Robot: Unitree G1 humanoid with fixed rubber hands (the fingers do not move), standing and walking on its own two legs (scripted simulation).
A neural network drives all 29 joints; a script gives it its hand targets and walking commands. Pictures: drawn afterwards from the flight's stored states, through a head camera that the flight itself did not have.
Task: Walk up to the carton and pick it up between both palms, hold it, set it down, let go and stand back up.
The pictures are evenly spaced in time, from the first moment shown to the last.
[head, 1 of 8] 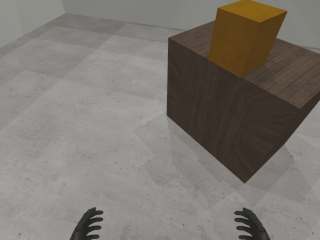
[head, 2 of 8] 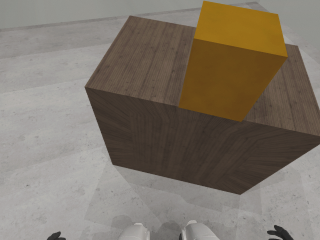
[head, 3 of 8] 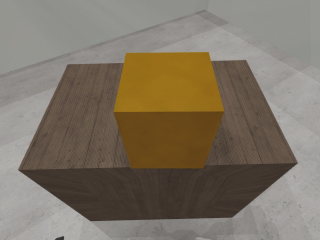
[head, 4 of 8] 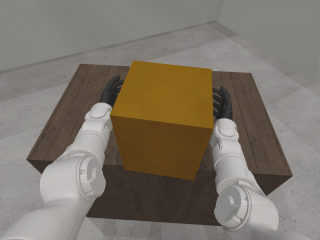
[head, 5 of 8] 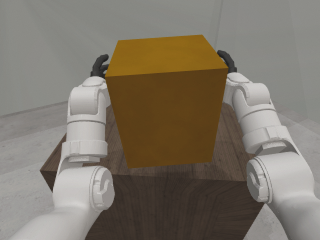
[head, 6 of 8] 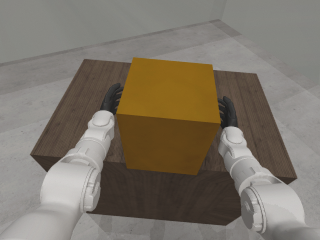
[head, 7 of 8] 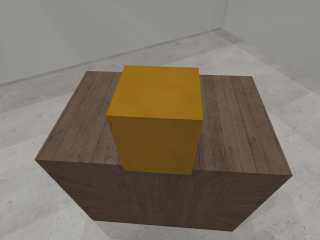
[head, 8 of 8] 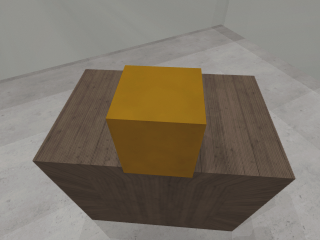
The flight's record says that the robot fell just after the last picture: no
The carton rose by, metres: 0.18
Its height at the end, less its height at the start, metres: +0.00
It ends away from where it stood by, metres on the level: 0.03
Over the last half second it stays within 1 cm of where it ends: yes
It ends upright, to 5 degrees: yes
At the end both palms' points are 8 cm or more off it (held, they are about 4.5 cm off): yes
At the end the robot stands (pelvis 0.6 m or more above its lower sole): yes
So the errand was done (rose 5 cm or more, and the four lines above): yes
